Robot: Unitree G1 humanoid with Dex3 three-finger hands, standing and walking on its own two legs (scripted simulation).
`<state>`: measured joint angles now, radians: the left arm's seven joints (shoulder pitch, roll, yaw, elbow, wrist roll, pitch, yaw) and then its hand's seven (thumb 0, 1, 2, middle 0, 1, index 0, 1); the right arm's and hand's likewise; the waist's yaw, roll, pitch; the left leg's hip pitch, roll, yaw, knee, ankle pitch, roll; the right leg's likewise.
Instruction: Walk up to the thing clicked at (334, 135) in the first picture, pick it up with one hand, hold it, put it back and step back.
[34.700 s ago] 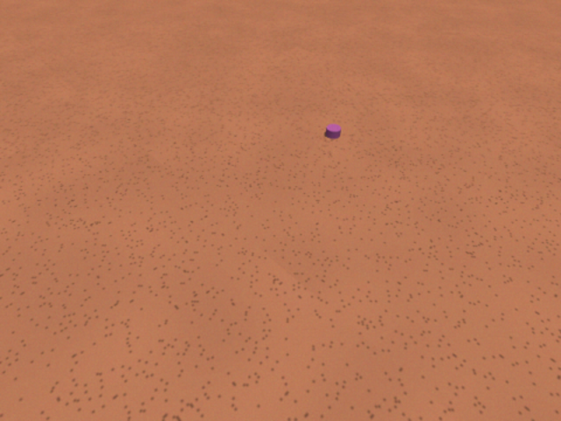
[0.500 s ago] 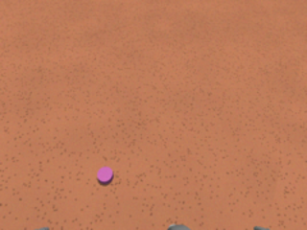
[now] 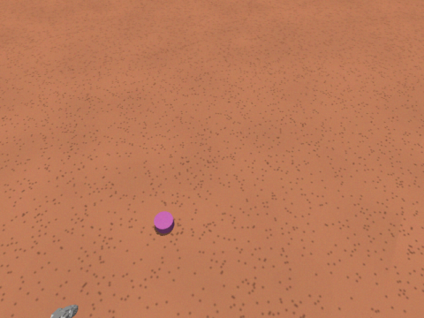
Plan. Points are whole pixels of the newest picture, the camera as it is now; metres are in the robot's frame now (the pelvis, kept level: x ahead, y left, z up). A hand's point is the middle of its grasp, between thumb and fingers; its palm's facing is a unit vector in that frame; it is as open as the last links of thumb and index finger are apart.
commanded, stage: step back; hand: left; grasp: from above
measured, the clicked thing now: (164, 222) +0.65 +0.24 -0.73
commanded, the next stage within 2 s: none
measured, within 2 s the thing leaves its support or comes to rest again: neither
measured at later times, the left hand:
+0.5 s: hand out of the picture -0.09 +0.24 -0.14, palm faces -0.04 -0.91 -0.40, open 7.4 cm
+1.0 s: hand out of the picture -0.24 +0.24 -0.15, palm faces -0.03 -0.92 -0.38, open 7.4 cm
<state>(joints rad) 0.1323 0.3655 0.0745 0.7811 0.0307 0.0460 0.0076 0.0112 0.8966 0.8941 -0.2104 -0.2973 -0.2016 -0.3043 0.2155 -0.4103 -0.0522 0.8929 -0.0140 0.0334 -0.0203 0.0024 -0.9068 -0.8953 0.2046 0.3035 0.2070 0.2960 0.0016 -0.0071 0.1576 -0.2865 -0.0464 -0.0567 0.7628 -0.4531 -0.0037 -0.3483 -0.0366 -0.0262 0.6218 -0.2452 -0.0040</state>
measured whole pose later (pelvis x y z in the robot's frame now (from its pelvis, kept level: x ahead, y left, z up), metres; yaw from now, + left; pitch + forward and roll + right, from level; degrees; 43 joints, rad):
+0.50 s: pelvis -0.17 -0.03 +0.00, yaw -4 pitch -2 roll +1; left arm 0.21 0.36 0.07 0.86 0.03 0.05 -0.01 0.01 0.90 0.89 -0.21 -0.30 -0.20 -0.30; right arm 0.11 -0.41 -0.06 0.84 -0.01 0.05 -0.03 0.00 -0.91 -0.89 0.21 0.30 0.21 0.30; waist 0.03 0.02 0.15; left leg -0.54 -0.07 -0.12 1.02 -0.46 0.00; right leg -0.29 0.00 0.05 0.69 -0.36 -0.01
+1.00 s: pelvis -0.35 -0.03 +0.00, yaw -3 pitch -2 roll -1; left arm 0.17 0.40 0.08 0.86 0.02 0.06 0.00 0.01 0.90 0.89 -0.21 -0.30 -0.20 -0.30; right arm 0.11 -0.38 -0.04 0.84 -0.04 0.02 -0.01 0.00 -0.90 -0.89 0.21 0.30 0.21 0.30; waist 0.02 -0.02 0.16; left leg -0.40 0.04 0.02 0.61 -0.18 0.01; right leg -0.30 0.03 0.08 0.88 -0.51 0.01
